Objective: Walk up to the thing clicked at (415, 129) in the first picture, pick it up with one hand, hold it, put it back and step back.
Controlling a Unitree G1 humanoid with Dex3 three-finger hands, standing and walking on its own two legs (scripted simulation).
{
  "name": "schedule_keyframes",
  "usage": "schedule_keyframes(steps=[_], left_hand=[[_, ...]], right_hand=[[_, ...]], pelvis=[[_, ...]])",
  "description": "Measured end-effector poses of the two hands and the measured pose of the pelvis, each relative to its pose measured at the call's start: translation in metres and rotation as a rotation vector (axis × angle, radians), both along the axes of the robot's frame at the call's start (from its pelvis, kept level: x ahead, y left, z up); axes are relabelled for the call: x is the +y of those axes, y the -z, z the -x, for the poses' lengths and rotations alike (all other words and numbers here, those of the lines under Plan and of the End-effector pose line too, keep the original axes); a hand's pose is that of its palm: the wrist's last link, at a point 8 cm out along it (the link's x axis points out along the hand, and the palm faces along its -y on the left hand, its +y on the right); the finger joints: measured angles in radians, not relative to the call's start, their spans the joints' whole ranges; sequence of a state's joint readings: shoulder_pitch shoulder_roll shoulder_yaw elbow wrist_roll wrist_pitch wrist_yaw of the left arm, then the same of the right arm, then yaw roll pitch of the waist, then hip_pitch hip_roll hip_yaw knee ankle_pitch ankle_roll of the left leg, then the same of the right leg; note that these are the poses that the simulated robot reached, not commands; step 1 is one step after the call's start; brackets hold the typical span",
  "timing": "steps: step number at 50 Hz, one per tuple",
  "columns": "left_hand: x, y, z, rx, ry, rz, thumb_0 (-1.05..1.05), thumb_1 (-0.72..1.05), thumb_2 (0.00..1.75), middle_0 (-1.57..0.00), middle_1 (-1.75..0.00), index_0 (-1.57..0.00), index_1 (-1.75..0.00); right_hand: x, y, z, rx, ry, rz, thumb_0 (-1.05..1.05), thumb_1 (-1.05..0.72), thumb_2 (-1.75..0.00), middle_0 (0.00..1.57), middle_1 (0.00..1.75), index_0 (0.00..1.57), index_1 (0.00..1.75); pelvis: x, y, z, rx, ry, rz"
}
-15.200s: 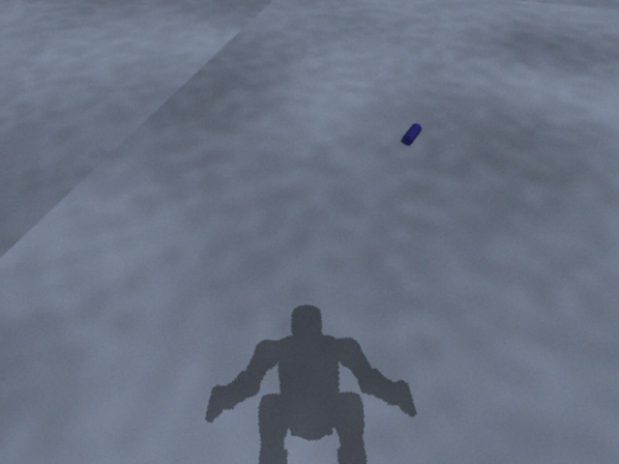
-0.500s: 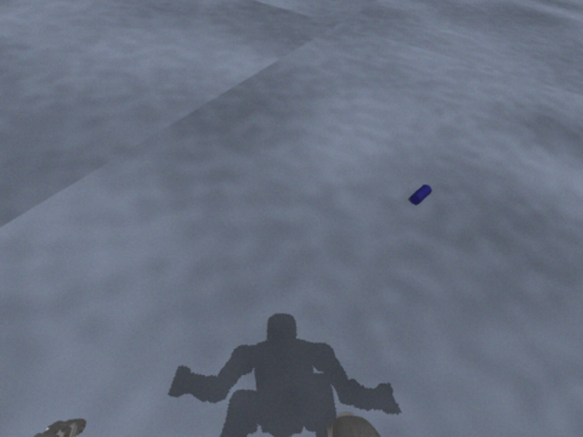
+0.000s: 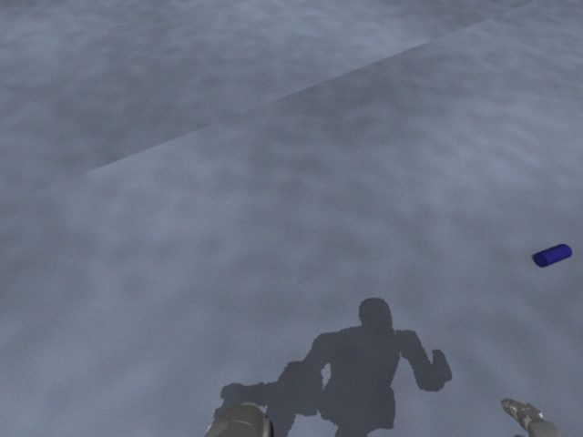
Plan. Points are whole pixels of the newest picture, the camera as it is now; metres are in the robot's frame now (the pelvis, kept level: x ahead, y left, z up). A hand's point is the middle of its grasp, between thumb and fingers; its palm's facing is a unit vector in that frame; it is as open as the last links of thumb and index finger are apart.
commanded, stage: walk up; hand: left
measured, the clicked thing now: (552, 255) +0.95 -0.99 -0.72
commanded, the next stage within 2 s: none
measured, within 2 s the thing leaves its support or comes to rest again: neither
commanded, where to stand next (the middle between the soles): +0.71 -1.28 m, yaw +29 degrees
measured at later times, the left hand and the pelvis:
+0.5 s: hand (289, 373) +0.22 +0.04 -0.12, palm faces +0.16 -0.92 -0.36, open 7.3 cm; pelvis +0.16 -0.25 +0.00, yaw +12 degrees
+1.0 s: hand (394, 329) +0.32 -0.14 -0.15, palm faces +0.23 -0.92 -0.31, open 7.4 cm; pelvis +0.30 -0.44 -0.01, yaw +18 degrees
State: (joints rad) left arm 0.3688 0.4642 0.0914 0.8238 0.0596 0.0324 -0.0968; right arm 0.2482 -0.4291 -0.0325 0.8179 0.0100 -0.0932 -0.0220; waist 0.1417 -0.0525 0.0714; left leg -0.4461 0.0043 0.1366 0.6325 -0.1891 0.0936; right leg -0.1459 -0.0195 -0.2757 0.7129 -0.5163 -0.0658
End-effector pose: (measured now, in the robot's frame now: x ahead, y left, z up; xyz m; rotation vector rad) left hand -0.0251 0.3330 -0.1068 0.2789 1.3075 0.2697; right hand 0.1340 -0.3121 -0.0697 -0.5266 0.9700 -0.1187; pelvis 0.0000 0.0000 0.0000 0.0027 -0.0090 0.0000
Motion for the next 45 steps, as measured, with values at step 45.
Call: schedule_keyframes(steps=[45], left_hand=[[-0.400,0.014,-0.278,-0.144,-0.146,0.046,0.01,0.91,0.90,-0.21,-0.30,-0.20,-0.30]], right_hand=[[-0.394,-0.018,-0.282,0.075,-0.115,0.158,0.00,-0.90,-0.90,0.21,0.30,0.21,0.30]], pelvis=[[-0.390,-0.001,-0.277,-0.020,-0.306,-0.020]])
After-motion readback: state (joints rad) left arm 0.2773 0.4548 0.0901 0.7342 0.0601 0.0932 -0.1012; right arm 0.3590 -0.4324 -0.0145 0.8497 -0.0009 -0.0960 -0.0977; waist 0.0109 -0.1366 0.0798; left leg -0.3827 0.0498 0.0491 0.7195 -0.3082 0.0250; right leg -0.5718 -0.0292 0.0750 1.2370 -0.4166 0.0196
